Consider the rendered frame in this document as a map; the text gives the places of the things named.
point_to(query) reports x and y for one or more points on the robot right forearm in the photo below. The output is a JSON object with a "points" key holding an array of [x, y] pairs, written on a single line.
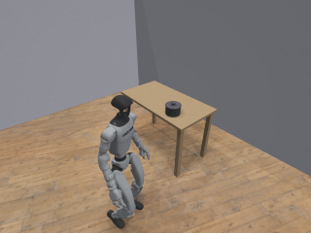
{"points": [[107, 173]]}

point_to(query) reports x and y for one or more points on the pot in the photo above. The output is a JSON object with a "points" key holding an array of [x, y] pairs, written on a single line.
{"points": [[172, 113]]}

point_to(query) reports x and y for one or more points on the lid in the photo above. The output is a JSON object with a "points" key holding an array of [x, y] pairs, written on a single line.
{"points": [[177, 106]]}

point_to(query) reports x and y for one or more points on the robot right upper arm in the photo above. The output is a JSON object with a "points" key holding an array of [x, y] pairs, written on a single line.
{"points": [[106, 138]]}

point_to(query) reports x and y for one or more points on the robot left forearm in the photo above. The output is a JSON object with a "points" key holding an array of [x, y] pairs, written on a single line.
{"points": [[139, 144]]}

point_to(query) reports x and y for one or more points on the right robot shin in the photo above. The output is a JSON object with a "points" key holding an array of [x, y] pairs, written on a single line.
{"points": [[122, 212]]}

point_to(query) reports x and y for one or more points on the robot left upper arm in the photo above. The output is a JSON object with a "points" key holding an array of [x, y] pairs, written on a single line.
{"points": [[133, 116]]}

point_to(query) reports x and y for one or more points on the right robot foot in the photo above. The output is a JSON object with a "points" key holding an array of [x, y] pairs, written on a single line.
{"points": [[116, 220]]}

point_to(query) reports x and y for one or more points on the robot right hand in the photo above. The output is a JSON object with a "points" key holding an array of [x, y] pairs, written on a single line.
{"points": [[115, 196]]}

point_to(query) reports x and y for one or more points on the table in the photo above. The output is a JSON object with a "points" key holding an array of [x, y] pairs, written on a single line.
{"points": [[152, 96]]}

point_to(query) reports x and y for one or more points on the robot left hand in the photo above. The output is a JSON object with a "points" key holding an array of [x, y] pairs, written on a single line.
{"points": [[143, 152]]}

